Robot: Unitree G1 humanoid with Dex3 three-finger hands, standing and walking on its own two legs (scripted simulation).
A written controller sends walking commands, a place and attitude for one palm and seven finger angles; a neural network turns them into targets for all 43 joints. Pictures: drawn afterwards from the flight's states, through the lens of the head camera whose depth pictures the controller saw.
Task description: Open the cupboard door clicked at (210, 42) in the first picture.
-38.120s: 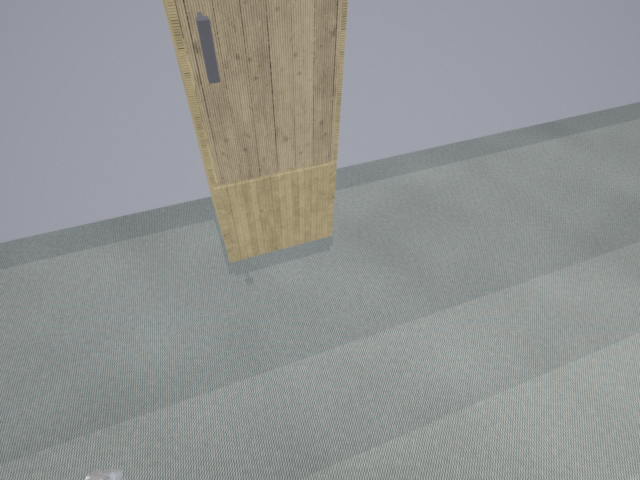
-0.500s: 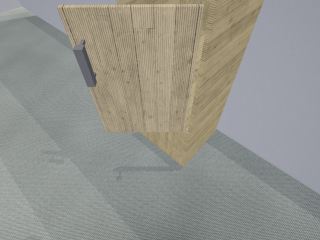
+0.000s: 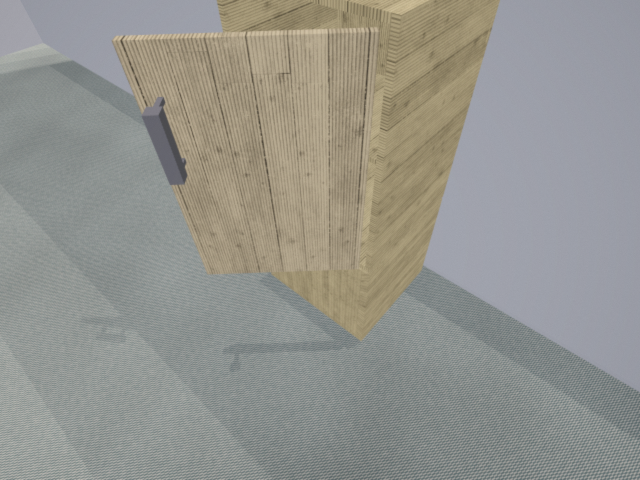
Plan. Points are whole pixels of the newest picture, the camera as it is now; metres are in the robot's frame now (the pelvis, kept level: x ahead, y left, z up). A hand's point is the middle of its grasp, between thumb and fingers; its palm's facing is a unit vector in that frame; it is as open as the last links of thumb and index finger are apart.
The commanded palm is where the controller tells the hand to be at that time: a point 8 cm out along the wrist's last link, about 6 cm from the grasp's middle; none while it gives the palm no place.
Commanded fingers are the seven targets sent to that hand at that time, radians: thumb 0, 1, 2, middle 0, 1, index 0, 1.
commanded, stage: look again from close up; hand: left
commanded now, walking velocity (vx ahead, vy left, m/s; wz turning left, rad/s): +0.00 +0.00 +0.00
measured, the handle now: (169, 141) +0.63 +0.30 +0.08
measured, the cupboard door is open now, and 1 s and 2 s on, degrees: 42 42 42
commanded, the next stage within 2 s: shuffle to correct the standing spot in 0.62 s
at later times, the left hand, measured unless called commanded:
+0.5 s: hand out of the picture +0.04 +0.18 -0.17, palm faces +0.00 -0.98 -0.22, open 7.3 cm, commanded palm none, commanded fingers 0.00 0.90 0.90 -0.20 -0.30 -0.20 -0.30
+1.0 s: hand out of the picture +0.04 +0.20 -0.18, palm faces +0.11 -0.98 -0.19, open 7.4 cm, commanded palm none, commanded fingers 0.00 0.90 0.90 -0.20 -0.30 -0.20 -0.30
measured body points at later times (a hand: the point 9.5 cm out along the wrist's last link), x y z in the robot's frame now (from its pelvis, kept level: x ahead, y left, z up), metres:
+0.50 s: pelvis +0.03 +0.00 +0.00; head +0.04 -0.01 +0.45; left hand +0.05 +0.23 -0.15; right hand +0.04 -0.23 -0.16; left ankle +0.00 +0.12 -0.74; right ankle +0.02 -0.10 -0.74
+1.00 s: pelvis +0.05 +0.02 +0.00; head +0.07 +0.03 +0.44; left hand +0.04 +0.25 -0.16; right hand +0.08 -0.22 -0.15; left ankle +0.03 +0.12 -0.72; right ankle +0.02 -0.10 -0.74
